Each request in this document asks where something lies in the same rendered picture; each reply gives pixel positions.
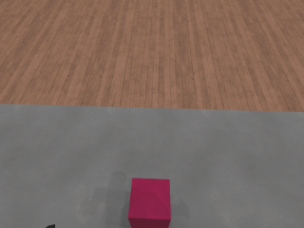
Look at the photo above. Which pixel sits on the carton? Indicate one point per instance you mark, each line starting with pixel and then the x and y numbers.
pixel 149 205

